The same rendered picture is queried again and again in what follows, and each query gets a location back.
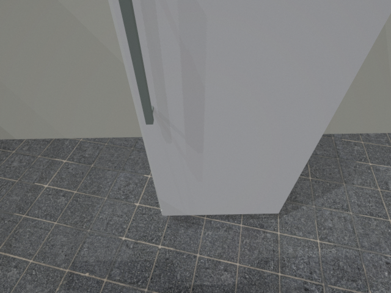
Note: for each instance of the fridge door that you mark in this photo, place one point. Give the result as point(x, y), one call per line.
point(242, 92)

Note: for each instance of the handle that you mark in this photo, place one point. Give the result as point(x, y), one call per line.
point(126, 7)

